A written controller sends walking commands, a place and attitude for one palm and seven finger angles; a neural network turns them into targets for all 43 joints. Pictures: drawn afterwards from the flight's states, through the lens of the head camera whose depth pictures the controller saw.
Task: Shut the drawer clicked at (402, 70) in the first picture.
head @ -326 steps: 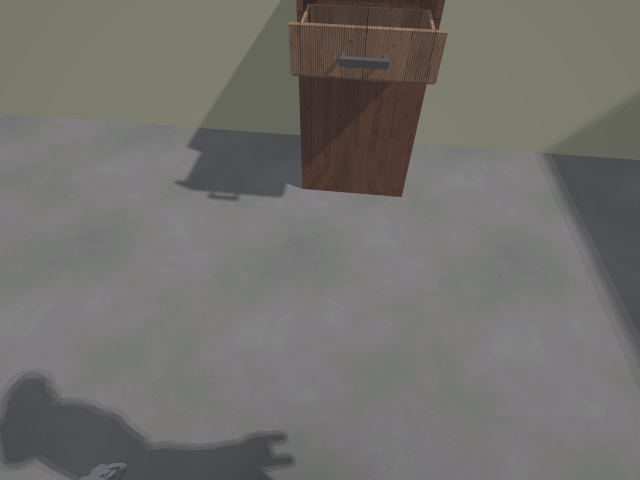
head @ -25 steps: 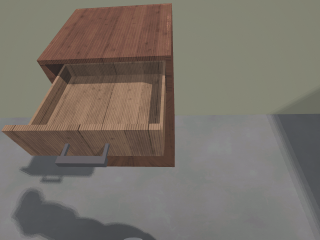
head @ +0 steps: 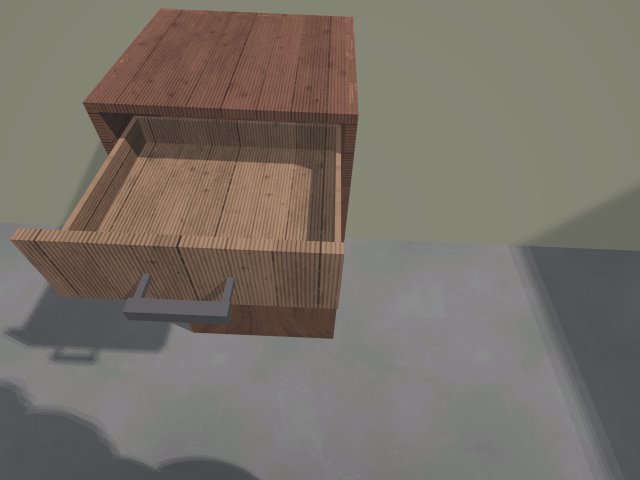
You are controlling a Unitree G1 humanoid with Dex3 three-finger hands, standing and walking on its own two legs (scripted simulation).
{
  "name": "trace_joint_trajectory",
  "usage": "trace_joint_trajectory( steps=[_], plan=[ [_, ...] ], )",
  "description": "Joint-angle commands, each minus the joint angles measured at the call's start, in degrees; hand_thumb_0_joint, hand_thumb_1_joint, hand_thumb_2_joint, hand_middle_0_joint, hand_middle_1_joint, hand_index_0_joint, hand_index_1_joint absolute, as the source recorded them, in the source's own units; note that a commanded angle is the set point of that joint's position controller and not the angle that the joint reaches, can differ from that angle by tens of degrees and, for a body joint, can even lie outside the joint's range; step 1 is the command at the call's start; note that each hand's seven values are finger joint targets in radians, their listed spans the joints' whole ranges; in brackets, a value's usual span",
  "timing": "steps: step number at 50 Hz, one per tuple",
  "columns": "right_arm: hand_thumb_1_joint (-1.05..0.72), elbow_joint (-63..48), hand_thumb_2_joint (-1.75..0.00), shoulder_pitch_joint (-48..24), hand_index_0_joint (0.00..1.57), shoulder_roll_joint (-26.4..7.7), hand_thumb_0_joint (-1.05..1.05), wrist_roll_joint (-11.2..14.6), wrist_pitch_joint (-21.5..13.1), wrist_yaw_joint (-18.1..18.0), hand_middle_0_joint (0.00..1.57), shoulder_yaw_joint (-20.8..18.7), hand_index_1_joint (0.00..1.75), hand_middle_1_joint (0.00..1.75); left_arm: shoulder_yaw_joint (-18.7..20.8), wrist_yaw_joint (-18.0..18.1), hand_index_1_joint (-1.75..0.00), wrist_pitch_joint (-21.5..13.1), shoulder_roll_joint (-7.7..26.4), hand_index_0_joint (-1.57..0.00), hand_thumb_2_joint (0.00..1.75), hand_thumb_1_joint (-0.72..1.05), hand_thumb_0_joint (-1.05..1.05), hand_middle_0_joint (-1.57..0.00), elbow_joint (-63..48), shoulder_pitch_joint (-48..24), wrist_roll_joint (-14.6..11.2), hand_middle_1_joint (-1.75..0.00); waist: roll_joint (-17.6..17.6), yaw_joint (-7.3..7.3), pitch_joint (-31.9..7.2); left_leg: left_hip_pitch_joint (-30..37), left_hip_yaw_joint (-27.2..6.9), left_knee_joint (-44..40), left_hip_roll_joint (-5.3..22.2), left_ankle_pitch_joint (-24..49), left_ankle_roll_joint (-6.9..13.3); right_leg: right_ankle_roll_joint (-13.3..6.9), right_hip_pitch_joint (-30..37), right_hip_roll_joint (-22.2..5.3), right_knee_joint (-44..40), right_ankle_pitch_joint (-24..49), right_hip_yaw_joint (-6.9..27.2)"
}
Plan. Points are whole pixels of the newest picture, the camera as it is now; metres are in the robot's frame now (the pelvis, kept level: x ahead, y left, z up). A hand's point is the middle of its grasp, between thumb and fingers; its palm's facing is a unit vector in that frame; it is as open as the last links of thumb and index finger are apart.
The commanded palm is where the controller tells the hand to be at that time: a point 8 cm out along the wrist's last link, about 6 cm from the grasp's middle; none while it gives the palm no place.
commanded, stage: look again from close up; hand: left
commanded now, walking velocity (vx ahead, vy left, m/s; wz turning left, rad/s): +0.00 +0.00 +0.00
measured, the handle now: (183, 297) +0.34 +0.22 +0.01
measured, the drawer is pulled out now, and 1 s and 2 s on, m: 0.30 0.30 0.30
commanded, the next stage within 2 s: shuffle to correct the standing spot in 0.52 s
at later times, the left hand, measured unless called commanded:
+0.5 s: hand out of the picture +0.04 +0.18 -0.16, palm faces +0.00 -0.97 -0.26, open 7.3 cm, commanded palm none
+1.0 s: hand out of the picture +0.01 +0.18 -0.18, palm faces +0.02 -0.98 -0.21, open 7.3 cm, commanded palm none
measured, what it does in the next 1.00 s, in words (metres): stands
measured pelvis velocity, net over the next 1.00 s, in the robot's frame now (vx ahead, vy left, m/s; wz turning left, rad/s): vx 0.03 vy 0.01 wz -0.03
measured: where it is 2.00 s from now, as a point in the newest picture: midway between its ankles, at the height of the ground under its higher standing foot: outside the picture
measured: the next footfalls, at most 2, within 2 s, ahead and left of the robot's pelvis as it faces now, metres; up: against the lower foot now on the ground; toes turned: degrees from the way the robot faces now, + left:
none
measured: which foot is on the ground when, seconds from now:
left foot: down 0.00-1.00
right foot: down 0.00-1.00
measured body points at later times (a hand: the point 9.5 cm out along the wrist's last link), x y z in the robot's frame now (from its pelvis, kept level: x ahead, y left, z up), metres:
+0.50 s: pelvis +0.01 -0.01 +0.00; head +0.01 -0.04 +0.45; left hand +0.04 +0.23 -0.14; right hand +0.00 -0.22 -0.18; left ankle -0.05 +0.13 -0.74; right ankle -0.01 -0.10 -0.74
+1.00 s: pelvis +0.03 +0.01 -0.01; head +0.05 +0.00 +0.44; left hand +0.01 +0.24 -0.17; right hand -0.02 -0.21 -0.17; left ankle -0.05 +0.13 -0.74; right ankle -0.01 -0.10 -0.74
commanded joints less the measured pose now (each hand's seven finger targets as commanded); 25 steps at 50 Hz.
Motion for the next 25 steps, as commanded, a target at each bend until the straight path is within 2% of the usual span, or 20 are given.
trace_joint_trajectory(
  steps=[1, 2, 3, 5, 7, 8, 9, 11, 13, 15, 18, 19, 23, 25],
  plan=[
    [-0.90, -5.3, -0.90, 1.2, 0.20, -4.9, 0.00, 0.6, -0.9, 0.4, 0.20, -0.6, 0.30, 0.30, -0.3, 2.7, -0.30, -2.8, 7.4, -0.20, 0.90, 0.90, 0.00, -0.20, -0.4, 5.2, 0.1, -0.30, 1.6, -2.21, -2.4, -6.0, -0.8, 7.5, 3.8, -2.9, 0.5, -4.6, 3.1, -8.8, -7.7, 13.0, 8.8],
    [-0.90, -4.7, -0.90, 2.4, 0.20, -5.1, 0.00, 0.0, -0.5, 0.8, 0.20, -0.5, 0.30, 0.30, -0.3, 2.3, -0.30, -3.1, 5.9, -0.20, 0.90, 0.90, 0.00, -0.20, -1.5, 3.5, 0.2, -0.30, -2.0, -1.96, -3.0, -4.7, -0.8, 7.2, 3.6, -2.8, 1.0, -5.6, 0.2, -7.2, -8.2, 3.0, 9.7],
    [-0.90, -4.3, -0.90, 4.8, 0.20, -5.1, 0.00, -0.1, -0.6, 1.0, 0.20, -0.4, 0.30, 0.30, -0.5, 2.2, -0.30, -3.4, 5.0, -0.20, 0.90, 0.90, 0.00, -0.20, -2.1, 2.2, 0.1, -0.30, -0.6, -3.24, -2.8, -4.3, -1.6, 5.9, 4.2, 1.5, 1.4, -5.9, -0.6, -6.2, -6.8, 3.4, 8.8],
    [-0.90, -3.8, -0.90, 6.1, 0.20, -5.2, 0.00, -0.2, -1.3, 0.9, 0.20, 0.2, 0.30, 0.30, -0.6, 2.0, -0.30, -3.9, 4.1, -0.20, 0.90, 0.90, 0.00, -0.20, -2.6, 2.1, 0.0, -0.30, 3.6, -2.64, -2.9, -3.6, -2.2, 3.9, 5.5, 10.3, 1.6, -5.1, 1.8, -4.4, -2.9, 13.7, 6.2],
    [-0.90, -4.0, -0.90, 5.6, 0.20, -5.6, 0.00, 0.1, -1.5, 0.5, 0.20, 0.5, 0.30, 0.30, -0.8, 2.0, -0.30, -3.9, 4.0, -0.20, 0.90, 0.90, 0.00, -0.20, -2.1, 3.1, -0.3, -0.30, 2.3, -1.88, -2.9, -3.8, -2.1, 3.7, 5.8, 15.5, 1.5, -4.8, 5.0, -4.4, -0.7, 24.2, 5.5],
    [-0.90, -3.9, -0.90, 5.7, 0.20, -5.7, 0.00, 0.2, -1.5, 0.3, 0.20, 0.5, 0.30, 0.30, -0.8, 2.0, -0.30, -3.7, 4.1, -0.20, 0.90, 0.90, 0.00, -0.20, -2.0, 3.5, -0.4, -0.30, 1.2, -1.78, -2.6, -3.7, -1.9, 3.4, 5.9, 15.0, 1.4, -4.8, 5.4, -4.7, -0.6, 25.9, 5.4],
    [-0.90, -3.8, -0.90, 5.6, 0.20, -5.5, 0.00, 0.2, -1.5, 0.2, 0.20, 0.6, 0.30, 0.30, -0.9, 1.9, -0.30, -3.6, 4.1, -0.20, 0.90, 0.90, 0.00, -0.20, -1.9, 3.2, -0.5, -0.30, 3.2, -1.60, -1.6, -3.2, -2.0, 2.3, 5.8, 15.8, 1.3, -4.9, 5.1, -4.6, -0.6, 25.8, 5.5],
    [-0.90, -3.4, -0.90, 5.6, 0.20, -6.0, 0.00, 0.1, -1.2, 0.1, 0.20, 0.7, 0.30, 0.30, -0.9, 2.0, -0.30, -3.2, 4.3, -0.20, 0.90, 0.90, 0.00, -0.20, -2.2, 3.1, -0.5, -0.30, 1.2, -1.48, 0.5, -3.9, -2.0, 1.8, 5.6, 14.2, 1.3, -4.7, 4.5, -4.4, -1.0, 24.5, 5.4],
    [-0.90, -3.1, -0.90, 5.4, 0.20, -6.0, 0.00, 0.1, -1.0, 0.2, 0.20, 0.8, 0.30, 0.30, -0.9, 1.9, -0.30, -2.9, 4.5, -0.20, 0.90, 0.90, 0.00, -0.20, -2.6, 2.6, -0.5, -0.30, -0.2, -1.41, 1.8, -4.0, -1.9, 0.6, 5.4, 11.2, 1.3, -4.6, 3.8, -4.4, -2.1, 20.7, 5.5],
    [-0.90, -2.6, -0.90, 5.1, 0.20, -6.3, 0.00, 0.0, -1.0, 0.2, 0.20, 0.9, 0.30, 0.30, -0.9, 1.9, -0.30, -2.6, 4.5, -0.20, 0.90, 0.90, 0.00, -0.20, -3.0, 1.9, -0.6, -0.30, 1.2, -1.15, 3.0, -3.6, -2.3, -0.5, 5.6, 12.3, 1.4, -4.4, 3.2, -3.8, -2.3, 17.3, 5.2],
    [-0.90, -2.3, -0.90, 4.8, 0.20, -6.5, 0.00, 0.0, -0.8, 0.2, 0.20, 0.9, 0.30, 0.30, -0.8, 1.9, -0.30, -2.5, 5.1, -0.20, 0.90, 0.90, 0.00, -0.20, -3.4, 1.5, -0.5, -0.30, -0.1, -1.12, 2.4, -3.2, -2.1, -1.2, 5.4, 10.6, 1.4, -4.3, 3.6, -4.0, -3.2, 16.0, 5.8],
    [-0.90, -2.0, -0.90, 4.7, 0.20, -6.2, 0.00, 0.0, -0.9, 0.2, 0.20, 1.0, 0.30, 0.30, -0.7, 1.8, -0.30, -2.4, 5.2, -0.20, 0.90, 0.90, 0.00, -0.20, -3.5, 1.3, -0.5, -0.30, 1.0, -1.01, 2.5, -2.9, -2.1, -2.0, 5.5, 10.9, 1.4, -4.3, 3.7, -3.8, -3.3, 15.5, 5.6],
    [-0.90, -1.7, -0.90, 4.1, 0.20, -6.8, 0.00, 0.0, -0.8, 0.3, 0.20, 1.1, 0.30, 0.30, -0.6, 1.7, -0.30, -2.3, 5.7, -0.20, 0.90, 0.90, 0.00, -0.20, -3.7, 1.0, -0.5, -0.30, 0.5, -0.79, 2.6, -2.9, -1.9, -2.4, 5.4, 10.2, 1.3, -4.2, 3.9, -4.1, -4.0, 15.1, 6.0],
    [-0.90, -1.5, -0.90, 3.7, 0.20, -6.9, 0.00, -0.1, -0.8, 0.3, 0.20, 1.0, 0.30, 0.30, -0.6, 1.7, -0.30, -2.3, 5.7, -0.20, 0.90, 0.90, 0.00, -0.20, -3.7, 1.1, -0.5, -0.30, 1.4, -0.68, 2.6, -2.4, -1.7, -2.7, 5.4, 10.2, 1.2, -4.2, 3.6, -4.0, -4.3, 14.7, 6.0]
  ],
)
